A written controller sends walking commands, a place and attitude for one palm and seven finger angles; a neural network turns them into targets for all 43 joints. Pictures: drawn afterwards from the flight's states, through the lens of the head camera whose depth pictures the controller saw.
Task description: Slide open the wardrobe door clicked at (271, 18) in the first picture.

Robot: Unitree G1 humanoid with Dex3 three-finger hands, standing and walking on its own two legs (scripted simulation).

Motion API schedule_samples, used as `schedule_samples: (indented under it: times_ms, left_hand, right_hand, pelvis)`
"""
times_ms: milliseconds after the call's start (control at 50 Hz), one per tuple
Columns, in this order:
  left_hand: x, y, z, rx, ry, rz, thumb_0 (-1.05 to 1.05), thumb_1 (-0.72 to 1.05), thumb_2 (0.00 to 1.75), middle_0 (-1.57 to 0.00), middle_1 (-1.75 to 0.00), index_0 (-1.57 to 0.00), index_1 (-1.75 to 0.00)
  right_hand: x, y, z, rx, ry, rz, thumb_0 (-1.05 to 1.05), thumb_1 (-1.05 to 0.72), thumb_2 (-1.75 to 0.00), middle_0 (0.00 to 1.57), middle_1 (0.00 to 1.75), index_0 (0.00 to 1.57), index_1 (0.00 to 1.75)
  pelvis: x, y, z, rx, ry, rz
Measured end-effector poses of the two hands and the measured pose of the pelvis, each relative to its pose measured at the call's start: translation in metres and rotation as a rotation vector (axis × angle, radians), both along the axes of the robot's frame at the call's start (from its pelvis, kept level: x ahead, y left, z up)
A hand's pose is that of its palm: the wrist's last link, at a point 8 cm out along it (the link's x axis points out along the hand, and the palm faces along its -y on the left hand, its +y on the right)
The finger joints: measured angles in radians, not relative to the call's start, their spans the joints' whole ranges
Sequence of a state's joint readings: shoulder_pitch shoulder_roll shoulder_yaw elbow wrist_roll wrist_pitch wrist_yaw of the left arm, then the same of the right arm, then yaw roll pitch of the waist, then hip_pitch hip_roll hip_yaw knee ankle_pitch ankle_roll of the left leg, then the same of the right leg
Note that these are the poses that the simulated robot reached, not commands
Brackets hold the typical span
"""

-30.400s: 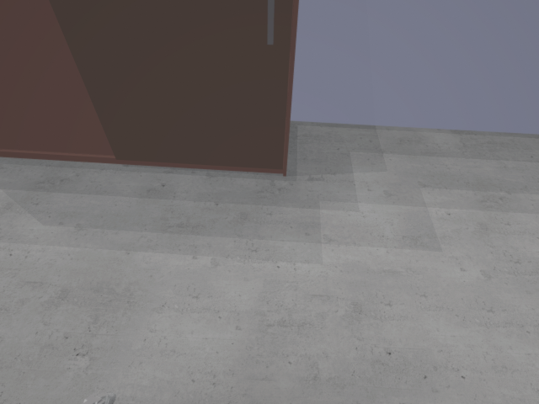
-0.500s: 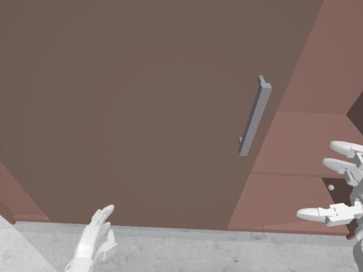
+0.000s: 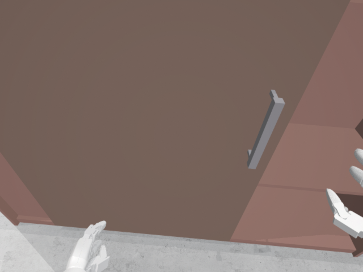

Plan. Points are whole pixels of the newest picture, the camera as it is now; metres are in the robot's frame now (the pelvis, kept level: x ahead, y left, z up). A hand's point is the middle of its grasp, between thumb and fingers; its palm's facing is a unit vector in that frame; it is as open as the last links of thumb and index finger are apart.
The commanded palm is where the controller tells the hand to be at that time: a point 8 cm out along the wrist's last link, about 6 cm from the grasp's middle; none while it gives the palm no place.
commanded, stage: draw the hand back to the body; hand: right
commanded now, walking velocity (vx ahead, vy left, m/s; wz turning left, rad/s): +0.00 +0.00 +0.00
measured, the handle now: (261, 132) +0.45 -0.22 +0.09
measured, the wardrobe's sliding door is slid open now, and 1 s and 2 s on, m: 0.69 0.69 0.69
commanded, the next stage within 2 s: step back with the hand held close in 0.44 s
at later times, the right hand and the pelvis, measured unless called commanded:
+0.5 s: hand (333, 204) +0.19 -0.24 +0.16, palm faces +0.45 +0.81 -0.37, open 7.4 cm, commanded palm +0.15 -0.28 +0.17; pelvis +0.02 +0.02 +0.00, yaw -1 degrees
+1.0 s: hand out of the picture +0.17 -0.28 +0.16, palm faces +0.36 +0.80 -0.49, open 7.4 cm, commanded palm +0.12 -0.32 +0.17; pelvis -0.03 -0.02 -0.01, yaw +1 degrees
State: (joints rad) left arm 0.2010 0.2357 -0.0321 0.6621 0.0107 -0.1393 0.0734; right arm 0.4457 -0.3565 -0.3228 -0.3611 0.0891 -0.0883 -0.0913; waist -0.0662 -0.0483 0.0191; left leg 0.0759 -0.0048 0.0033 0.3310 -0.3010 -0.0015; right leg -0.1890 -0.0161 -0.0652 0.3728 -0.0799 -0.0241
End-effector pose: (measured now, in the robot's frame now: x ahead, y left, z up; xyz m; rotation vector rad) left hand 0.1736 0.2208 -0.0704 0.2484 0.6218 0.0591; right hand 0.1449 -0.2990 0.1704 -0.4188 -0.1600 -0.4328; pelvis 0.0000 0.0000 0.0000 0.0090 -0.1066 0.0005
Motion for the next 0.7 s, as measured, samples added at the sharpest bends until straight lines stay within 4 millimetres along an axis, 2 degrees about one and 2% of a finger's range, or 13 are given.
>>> schedule_samples:
  times_ms: [140,260,380,520,700]
  left_hand:
    - [0.013,0.006,0.002,0.001,-0.012,-0.010,0.01,0.90,0.90,-0.20,-0.30,-0.20,-0.30]
    - [0.023,0.008,0.003,-0.009,-0.015,-0.020,0.01,0.90,0.90,-0.20,-0.30,-0.20,-0.30]
    - [0.028,0.009,0.002,-0.012,-0.010,-0.028,0.01,0.90,0.90,-0.20,-0.30,-0.20,-0.30]
    - [0.031,0.012,0.000,-0.019,0.002,-0.023,0.01,0.90,0.90,-0.20,-0.30,-0.20,-0.30]
    - [0.029,0.019,-0.003,0.010,0.067,0.009,0.01,0.90,0.90,-0.20,-0.30,-0.20,-0.30]
  right_hand:
    - [-0.006,0.007,0.007,-0.018,-0.014,-0.015,0.01,-0.72,-0.81,0.22,0.41,0.22,0.41]
    - [-0.004,0.011,0.005,-0.004,-0.008,-0.031,0.01,-0.84,-0.87,0.22,0.34,0.22,0.34]
    - [0.001,0.017,0.002,0.007,0.009,-0.027,0.02,-0.88,-0.89,0.21,0.31,0.21,0.31]
    - [0.004,0.023,0.009,-0.016,0.003,-0.012,0.02,-0.89,-0.90,0.22,0.31,0.21,0.30]
    - [0.019,0.008,0.015,-0.091,-0.023,-0.010,0.02,-0.89,-0.90,0.22,0.31,0.21,0.30]
  pelvis:
    - [0.006,0.008,0.000,-0.003,-0.002,-0.006]
    - [0.008,0.014,0.000,-0.006,0.000,-0.012]
    - [0.012,0.019,0.001,-0.009,0.004,-0.013]
    - [0.017,0.022,0.001,-0.013,0.009,-0.013]
    - [0.013,0.019,-0.002,0.009,0.052,-0.018]
